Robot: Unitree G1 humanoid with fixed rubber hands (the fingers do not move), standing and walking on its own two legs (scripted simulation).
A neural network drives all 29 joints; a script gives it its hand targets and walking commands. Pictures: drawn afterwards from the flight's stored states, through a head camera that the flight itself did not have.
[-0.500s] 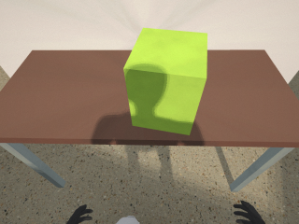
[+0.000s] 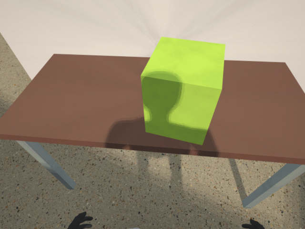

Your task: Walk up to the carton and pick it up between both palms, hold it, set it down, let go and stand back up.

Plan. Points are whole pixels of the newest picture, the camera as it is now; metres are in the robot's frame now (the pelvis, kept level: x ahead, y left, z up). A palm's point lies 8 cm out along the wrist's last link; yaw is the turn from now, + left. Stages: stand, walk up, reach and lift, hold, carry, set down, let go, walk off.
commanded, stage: walk up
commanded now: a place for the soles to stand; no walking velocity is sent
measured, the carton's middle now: (182, 91) +0.52 -0.06 +0.05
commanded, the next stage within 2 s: none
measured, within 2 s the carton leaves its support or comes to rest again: neither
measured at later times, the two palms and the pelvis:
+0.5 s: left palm out of the picture +0.08 +0.25 -0.12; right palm out of the picture +0.14 -0.27 -0.10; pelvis +0.04 -0.02 -0.01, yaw +1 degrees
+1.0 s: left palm (90, 216) +0.18 +0.20 -0.09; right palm out of the picture +0.16 -0.30 -0.10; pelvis +0.05 -0.04 +0.00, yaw -3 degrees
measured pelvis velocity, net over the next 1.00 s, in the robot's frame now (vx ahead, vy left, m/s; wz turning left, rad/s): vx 0.05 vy -0.04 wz -0.06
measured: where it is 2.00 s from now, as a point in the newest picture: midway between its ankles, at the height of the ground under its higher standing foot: outside the picture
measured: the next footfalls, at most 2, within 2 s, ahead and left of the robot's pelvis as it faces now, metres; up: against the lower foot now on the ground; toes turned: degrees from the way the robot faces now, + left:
right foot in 0.60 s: +0.10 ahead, -0.12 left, +0.00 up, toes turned -4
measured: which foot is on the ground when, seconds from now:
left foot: down 0.00-1.00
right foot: down 0.00-0.44, up 0.46-0.58, down 0.60-1.00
